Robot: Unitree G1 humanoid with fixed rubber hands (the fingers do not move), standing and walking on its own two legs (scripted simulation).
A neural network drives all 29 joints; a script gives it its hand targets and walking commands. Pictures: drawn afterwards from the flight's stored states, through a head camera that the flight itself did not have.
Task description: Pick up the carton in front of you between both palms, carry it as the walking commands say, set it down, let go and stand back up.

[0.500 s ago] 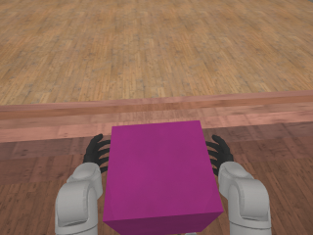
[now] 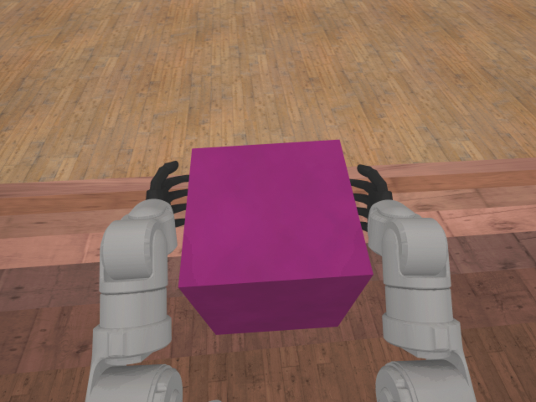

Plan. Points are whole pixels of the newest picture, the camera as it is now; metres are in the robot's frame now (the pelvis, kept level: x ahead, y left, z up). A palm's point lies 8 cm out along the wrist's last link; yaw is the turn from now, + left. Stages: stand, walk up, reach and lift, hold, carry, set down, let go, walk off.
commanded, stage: carry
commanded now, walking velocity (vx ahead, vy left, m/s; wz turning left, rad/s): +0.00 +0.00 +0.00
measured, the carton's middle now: (272, 246) +0.34 -0.01 +0.04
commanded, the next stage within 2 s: none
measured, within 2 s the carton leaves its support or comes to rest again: neither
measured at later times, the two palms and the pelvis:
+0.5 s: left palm (182, 164) +0.44 +0.13 +0.12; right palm (375, 169) +0.43 -0.17 +0.12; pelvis +0.07 -0.01 +0.02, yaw +0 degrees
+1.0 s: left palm (187, 181) +0.40 +0.12 +0.13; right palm (391, 185) +0.39 -0.18 +0.12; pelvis +0.04 -0.03 +0.01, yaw -1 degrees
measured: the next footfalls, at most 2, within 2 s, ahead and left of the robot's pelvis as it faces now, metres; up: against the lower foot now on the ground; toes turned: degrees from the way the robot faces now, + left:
none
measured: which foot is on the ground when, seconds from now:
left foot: down 0.00-1.00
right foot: down 0.00-1.00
